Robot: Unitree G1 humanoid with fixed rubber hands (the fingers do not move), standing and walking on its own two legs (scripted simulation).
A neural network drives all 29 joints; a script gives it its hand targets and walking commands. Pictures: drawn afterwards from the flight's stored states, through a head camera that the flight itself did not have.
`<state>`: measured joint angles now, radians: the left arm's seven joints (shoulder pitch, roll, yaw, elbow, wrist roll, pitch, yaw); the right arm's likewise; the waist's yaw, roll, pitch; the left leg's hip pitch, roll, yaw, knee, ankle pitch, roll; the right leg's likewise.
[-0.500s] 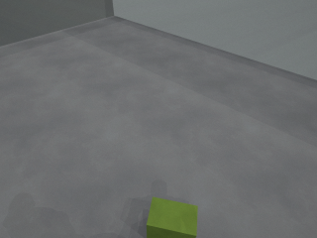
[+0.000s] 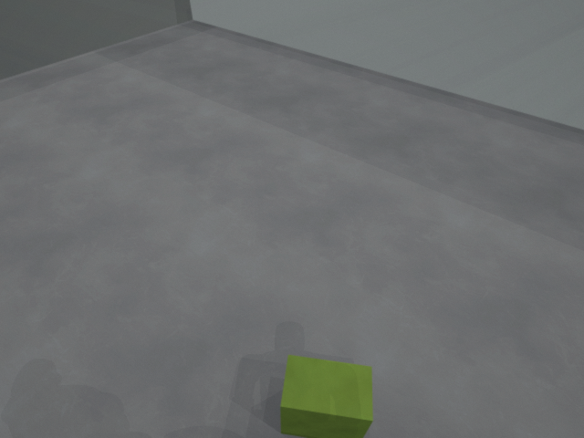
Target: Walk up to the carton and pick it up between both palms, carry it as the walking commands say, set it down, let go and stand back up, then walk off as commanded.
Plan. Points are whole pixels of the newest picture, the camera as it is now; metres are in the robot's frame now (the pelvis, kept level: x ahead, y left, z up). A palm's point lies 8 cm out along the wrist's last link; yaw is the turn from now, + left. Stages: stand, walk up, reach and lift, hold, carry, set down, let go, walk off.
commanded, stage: walk up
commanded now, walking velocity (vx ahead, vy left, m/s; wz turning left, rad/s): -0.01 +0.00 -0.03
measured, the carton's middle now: (324, 401) +0.41 -0.10 -0.64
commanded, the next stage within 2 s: none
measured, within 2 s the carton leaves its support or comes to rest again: neither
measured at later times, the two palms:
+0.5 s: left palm out of the picture +0.09 +0.19 -0.17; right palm out of the picture -0.10 -0.24 -0.15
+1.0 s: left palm out of the picture +0.15 +0.15 -0.14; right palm out of the picture +0.11 -0.32 -0.15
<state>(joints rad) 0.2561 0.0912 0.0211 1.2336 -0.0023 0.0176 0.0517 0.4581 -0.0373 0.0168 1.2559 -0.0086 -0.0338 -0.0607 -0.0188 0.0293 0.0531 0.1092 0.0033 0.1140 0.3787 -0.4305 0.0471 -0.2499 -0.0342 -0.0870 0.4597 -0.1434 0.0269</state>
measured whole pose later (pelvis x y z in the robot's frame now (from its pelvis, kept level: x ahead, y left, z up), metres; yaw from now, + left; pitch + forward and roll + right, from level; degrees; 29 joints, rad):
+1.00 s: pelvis +0.11 -0.10 -0.01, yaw -1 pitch -2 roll -1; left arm 0.18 0.19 0.05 1.08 0.01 0.04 0.03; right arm 0.26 -0.14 -0.03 1.07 -0.03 0.02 -0.05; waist 0.01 0.01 0.05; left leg -0.20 0.06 0.07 0.62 -0.38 -0.01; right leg -0.34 0.00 -0.05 0.83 -0.44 0.03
